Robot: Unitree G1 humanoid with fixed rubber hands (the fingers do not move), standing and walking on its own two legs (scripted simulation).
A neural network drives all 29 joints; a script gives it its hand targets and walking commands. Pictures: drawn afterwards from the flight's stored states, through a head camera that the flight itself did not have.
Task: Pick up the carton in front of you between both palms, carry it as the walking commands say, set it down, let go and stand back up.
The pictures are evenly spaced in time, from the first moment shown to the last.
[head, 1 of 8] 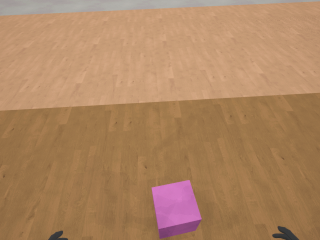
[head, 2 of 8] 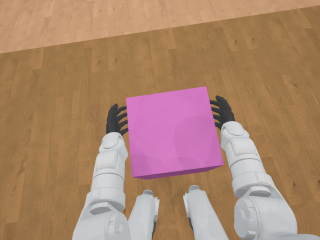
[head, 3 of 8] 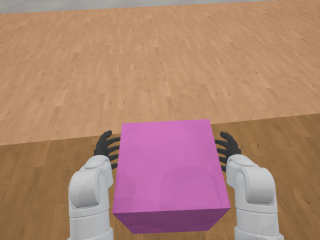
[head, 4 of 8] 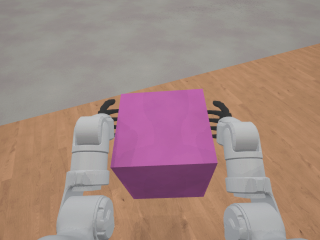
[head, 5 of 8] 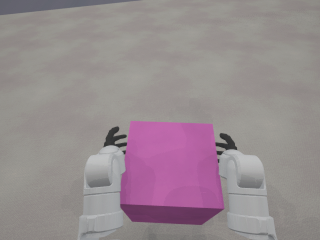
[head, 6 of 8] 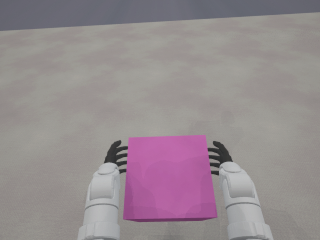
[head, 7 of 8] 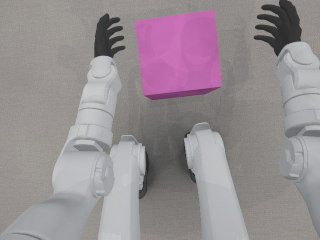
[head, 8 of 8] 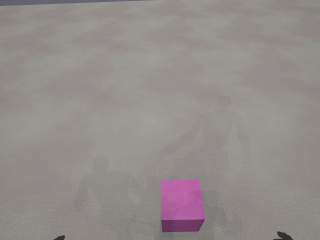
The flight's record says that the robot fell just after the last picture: no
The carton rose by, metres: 0.66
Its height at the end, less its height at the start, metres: -0.22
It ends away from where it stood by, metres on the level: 5.74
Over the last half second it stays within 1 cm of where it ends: yes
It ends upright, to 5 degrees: yes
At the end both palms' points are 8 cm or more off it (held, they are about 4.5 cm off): yes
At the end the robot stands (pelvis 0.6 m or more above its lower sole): yes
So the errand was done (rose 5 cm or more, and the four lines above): yes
